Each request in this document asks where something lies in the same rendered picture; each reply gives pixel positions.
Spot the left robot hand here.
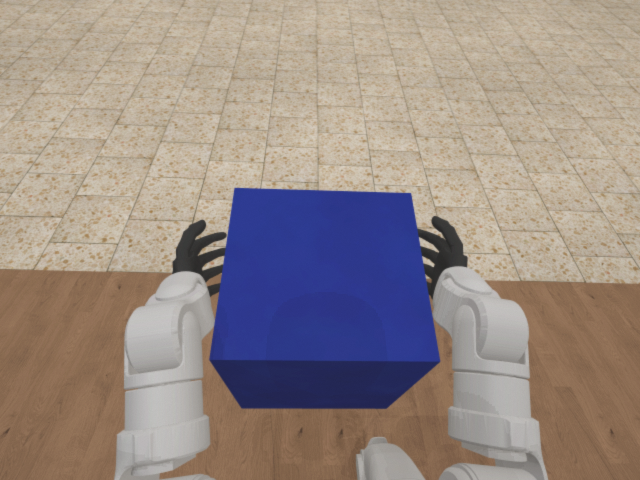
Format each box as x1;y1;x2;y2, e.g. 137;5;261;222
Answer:
172;220;227;297

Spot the left robot forearm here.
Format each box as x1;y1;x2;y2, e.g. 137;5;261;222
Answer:
114;271;215;480

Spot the right robot forearm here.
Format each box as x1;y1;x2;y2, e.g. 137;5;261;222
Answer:
432;266;548;480

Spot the robot right shin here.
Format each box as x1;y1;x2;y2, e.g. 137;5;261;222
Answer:
367;437;388;446

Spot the robot right thigh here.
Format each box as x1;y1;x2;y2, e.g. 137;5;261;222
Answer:
356;443;425;480

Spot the carton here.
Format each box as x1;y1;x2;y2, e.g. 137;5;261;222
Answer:
209;188;440;409

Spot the right robot hand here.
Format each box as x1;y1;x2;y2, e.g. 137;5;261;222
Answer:
417;216;468;300

